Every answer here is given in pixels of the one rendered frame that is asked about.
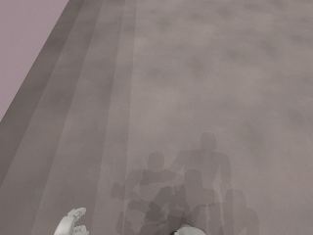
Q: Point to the robot left hand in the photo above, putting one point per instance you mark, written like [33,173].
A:
[66,226]

